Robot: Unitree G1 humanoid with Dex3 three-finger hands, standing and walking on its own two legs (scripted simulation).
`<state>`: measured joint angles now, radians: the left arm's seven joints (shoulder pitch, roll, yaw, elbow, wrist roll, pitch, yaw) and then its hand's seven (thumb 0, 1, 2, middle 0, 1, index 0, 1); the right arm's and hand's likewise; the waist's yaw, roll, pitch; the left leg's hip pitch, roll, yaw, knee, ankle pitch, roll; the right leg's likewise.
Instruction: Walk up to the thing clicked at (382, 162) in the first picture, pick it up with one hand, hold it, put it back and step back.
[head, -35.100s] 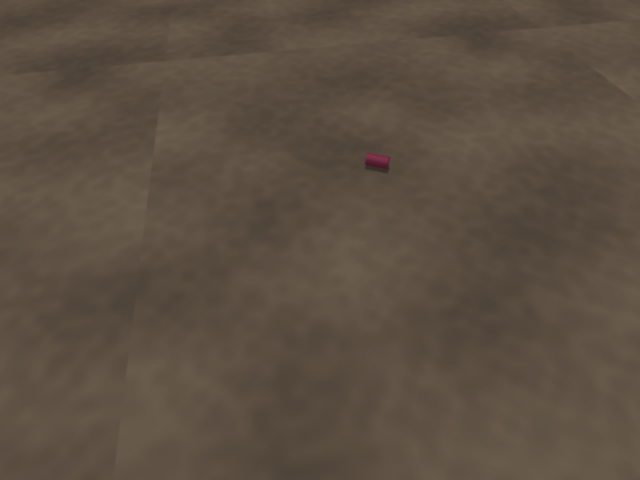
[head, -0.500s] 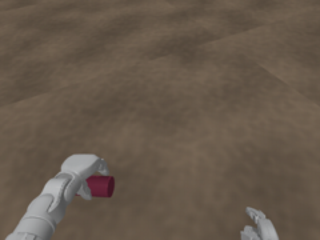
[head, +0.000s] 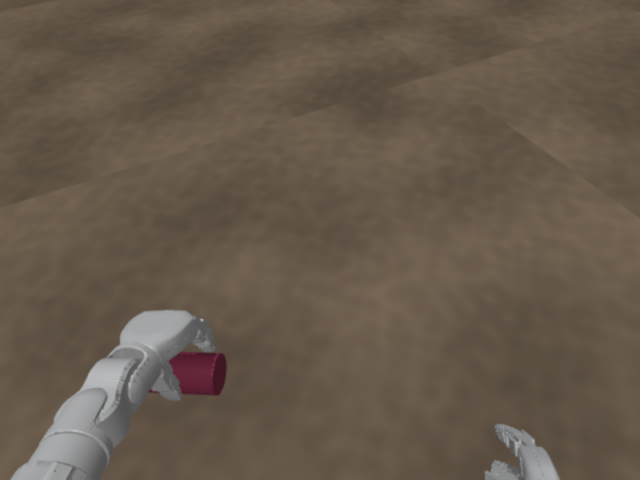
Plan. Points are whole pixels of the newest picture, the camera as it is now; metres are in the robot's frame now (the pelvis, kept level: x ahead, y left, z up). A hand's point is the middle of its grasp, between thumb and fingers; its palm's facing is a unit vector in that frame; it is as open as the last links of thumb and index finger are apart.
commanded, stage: crouch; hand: left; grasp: from above
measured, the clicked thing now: (184, 372) +0.29 +0.21 -0.09
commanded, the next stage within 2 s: lower in 1.94 s
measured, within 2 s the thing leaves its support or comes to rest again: neither
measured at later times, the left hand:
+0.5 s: hand (205, 375) +0.35 +0.23 -0.25, palm faces -0.42 +0.10 -0.90, open 8.1 cm
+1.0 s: hand (232, 391) +0.40 +0.23 -0.47, palm faces -0.47 +0.04 -0.88, open 8.0 cm
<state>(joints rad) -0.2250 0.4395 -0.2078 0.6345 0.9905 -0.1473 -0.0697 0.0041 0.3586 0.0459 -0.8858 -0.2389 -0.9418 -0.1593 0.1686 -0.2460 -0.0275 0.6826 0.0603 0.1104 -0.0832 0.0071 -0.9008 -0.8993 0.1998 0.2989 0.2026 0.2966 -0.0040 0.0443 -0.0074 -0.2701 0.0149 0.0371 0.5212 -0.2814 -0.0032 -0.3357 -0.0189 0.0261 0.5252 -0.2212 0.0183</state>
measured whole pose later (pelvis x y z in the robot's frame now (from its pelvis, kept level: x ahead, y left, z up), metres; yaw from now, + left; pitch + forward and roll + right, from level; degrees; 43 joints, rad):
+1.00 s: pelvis -0.07 +0.01 -0.31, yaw +1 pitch +39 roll -5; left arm -0.93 0.59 -0.02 1.32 1.28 -0.21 0.32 0.00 0.37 0.05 -0.89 -0.22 -0.94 -0.15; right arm 0.20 -0.23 -0.01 0.71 -0.08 -0.03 0.06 0.00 -0.90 -0.90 0.20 0.30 0.21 0.30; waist -0.24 0.03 -0.16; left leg -1.99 -0.02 -0.05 2.00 -0.69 0.01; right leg -2.00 -0.05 -0.01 1.91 -0.60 0.04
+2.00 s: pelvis -0.09 +0.01 -0.42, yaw -3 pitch +36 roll -9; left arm -1.15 0.83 0.03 1.52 1.35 -0.25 0.32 0.00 0.36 0.05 -0.93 -0.13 -0.97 -0.08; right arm 0.22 -0.28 0.11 0.67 -0.13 -0.02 0.14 0.00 -0.91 -0.90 0.20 0.30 0.20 0.30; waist -0.35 0.00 -0.01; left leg -2.30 -0.03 -0.11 2.36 -0.70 0.01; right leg -2.28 -0.03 -0.05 2.22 -0.58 0.05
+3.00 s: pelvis -0.08 +0.02 -0.45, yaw -7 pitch +33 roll -13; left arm -1.17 0.98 0.06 1.63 1.40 -0.27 0.44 0.00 0.34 0.09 -0.93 -0.14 -0.96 -0.12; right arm 0.20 -0.33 0.23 0.60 -0.18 -0.09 0.16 0.00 -0.91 -0.90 0.20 0.30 0.20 0.30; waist -0.43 -0.08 0.12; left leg -2.35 -0.03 -0.17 2.49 -0.73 0.02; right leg -2.30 -0.02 -0.11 2.28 -0.58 0.05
